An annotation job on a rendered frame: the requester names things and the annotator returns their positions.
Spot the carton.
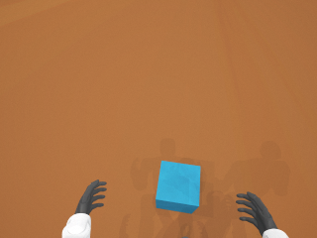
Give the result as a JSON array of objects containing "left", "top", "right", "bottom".
[{"left": 156, "top": 161, "right": 201, "bottom": 214}]

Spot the robot left forearm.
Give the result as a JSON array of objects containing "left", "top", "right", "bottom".
[{"left": 61, "top": 213, "right": 91, "bottom": 238}]

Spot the robot right forearm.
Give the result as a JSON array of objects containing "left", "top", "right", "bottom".
[{"left": 263, "top": 228, "right": 288, "bottom": 238}]

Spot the robot left hand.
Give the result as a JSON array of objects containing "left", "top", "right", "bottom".
[{"left": 74, "top": 179, "right": 107, "bottom": 215}]

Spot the robot right hand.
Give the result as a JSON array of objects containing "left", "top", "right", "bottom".
[{"left": 236, "top": 191, "right": 278, "bottom": 237}]

